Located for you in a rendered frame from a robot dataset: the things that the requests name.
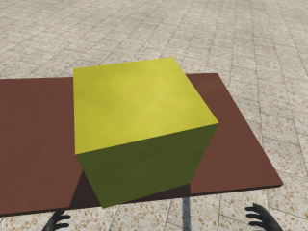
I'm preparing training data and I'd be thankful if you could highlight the left robot hand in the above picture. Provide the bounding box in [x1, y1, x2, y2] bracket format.
[41, 210, 70, 231]

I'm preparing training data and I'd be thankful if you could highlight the table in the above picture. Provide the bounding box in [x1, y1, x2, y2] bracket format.
[0, 72, 284, 218]

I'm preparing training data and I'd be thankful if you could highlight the carton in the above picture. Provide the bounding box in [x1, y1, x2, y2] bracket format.
[73, 57, 219, 209]

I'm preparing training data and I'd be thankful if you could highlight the right robot hand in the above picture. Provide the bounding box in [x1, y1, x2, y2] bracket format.
[244, 203, 283, 231]

